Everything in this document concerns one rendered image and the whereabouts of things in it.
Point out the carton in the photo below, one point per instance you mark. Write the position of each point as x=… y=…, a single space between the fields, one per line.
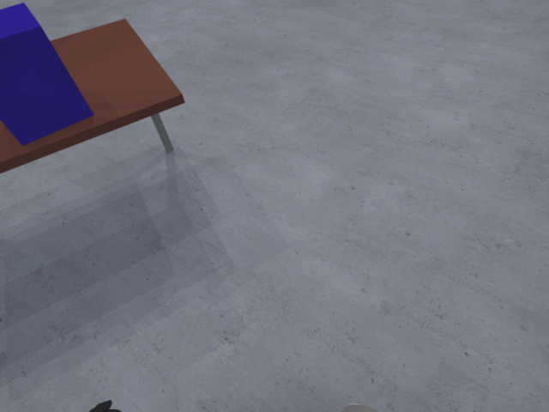
x=37 y=94

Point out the table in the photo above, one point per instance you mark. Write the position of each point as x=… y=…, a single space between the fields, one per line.
x=120 y=80

